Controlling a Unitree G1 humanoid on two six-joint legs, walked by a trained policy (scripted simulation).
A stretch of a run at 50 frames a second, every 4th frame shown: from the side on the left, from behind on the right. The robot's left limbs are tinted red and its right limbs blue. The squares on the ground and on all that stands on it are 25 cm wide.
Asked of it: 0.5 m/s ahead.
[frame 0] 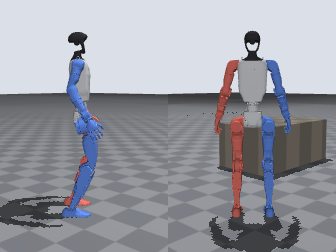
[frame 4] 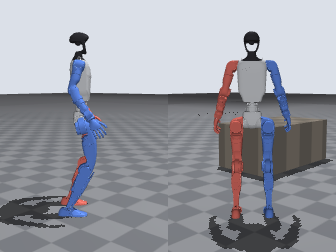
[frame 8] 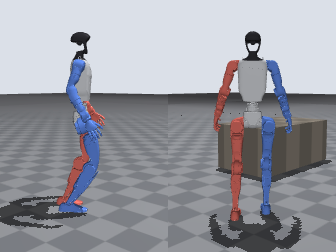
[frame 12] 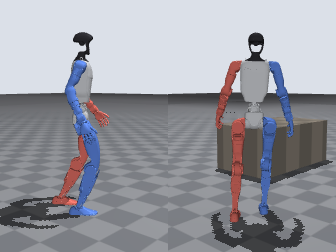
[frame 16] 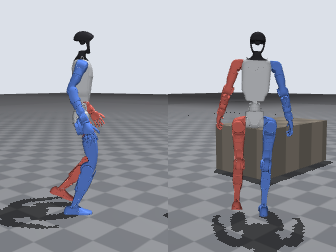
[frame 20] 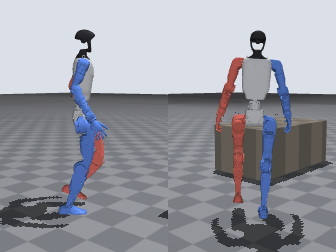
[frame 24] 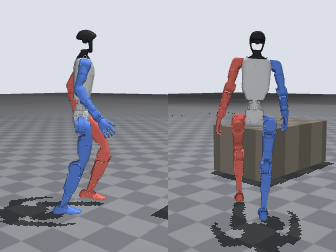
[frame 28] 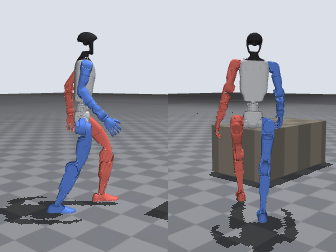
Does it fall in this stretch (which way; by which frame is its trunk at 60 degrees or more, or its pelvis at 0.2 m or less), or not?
no
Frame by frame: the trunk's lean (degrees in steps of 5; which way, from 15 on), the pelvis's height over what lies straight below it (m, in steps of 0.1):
0: 5, 0.8
4: 5, 0.8
8: 0, 0.8
12: 0, 0.8
16: 5, 0.8
20: 5, 0.8
24: 5, 0.8
28: 5, 0.8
